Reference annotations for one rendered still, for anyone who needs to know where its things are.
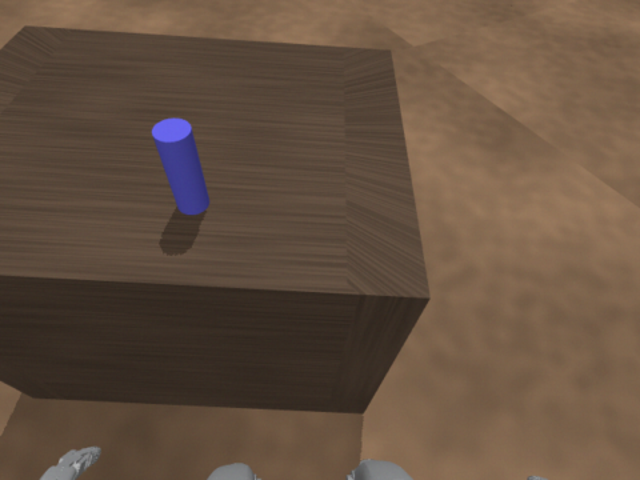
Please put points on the left robot hand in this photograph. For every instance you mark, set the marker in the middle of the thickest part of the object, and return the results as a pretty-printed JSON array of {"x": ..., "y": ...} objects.
[{"x": 73, "y": 464}]

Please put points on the can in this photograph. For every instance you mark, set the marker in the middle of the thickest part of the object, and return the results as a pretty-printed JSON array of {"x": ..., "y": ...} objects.
[{"x": 176, "y": 146}]

